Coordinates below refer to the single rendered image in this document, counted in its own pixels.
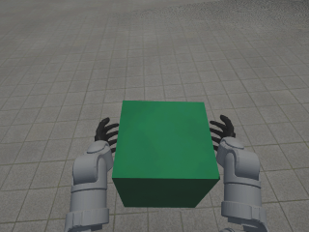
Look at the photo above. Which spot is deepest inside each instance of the left robot hand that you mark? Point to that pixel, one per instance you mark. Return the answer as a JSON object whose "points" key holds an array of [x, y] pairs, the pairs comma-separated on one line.
{"points": [[102, 130]]}

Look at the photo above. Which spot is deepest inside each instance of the robot right forearm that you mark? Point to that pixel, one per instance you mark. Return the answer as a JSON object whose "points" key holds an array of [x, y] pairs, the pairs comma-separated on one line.
{"points": [[242, 186]]}

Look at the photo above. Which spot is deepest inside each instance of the robot left forearm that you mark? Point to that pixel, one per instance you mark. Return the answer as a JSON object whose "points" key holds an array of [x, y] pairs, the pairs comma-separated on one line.
{"points": [[88, 199]]}

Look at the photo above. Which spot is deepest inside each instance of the right robot hand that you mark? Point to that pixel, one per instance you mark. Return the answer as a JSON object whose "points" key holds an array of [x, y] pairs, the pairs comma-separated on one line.
{"points": [[228, 130]]}

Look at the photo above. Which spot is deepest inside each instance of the carton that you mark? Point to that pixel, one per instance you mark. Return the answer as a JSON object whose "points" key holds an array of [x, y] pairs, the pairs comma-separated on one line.
{"points": [[164, 155]]}

